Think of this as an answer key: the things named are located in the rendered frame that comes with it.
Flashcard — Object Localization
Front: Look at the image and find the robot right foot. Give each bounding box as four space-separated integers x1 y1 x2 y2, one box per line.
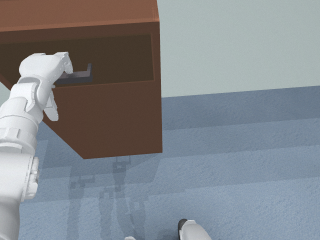
178 218 188 240

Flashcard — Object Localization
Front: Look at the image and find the drawer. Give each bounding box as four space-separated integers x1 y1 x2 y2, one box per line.
0 32 154 88

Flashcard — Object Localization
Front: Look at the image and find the right robot thigh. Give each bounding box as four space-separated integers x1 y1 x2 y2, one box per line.
179 223 212 240

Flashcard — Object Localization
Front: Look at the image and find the robot left forearm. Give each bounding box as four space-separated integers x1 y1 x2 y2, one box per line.
0 74 52 156

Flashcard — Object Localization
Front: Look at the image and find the left robot upper arm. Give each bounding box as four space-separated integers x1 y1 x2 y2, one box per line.
0 152 40 240

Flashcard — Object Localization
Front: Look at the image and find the handle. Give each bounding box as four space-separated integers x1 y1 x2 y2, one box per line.
55 63 93 85

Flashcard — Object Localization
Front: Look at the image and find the cabinet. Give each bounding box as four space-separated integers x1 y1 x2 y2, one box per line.
0 0 163 159

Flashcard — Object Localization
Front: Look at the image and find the left robot hand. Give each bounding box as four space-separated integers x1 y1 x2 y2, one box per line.
19 52 73 121

